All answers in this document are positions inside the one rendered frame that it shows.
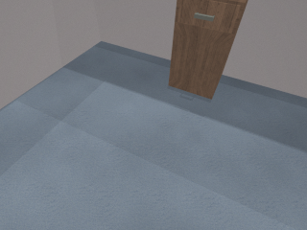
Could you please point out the cabinet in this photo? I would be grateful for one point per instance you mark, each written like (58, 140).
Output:
(199, 54)

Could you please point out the handle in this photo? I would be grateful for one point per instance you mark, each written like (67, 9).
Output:
(204, 16)

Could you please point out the drawer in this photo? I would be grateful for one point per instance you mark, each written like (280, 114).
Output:
(225, 14)

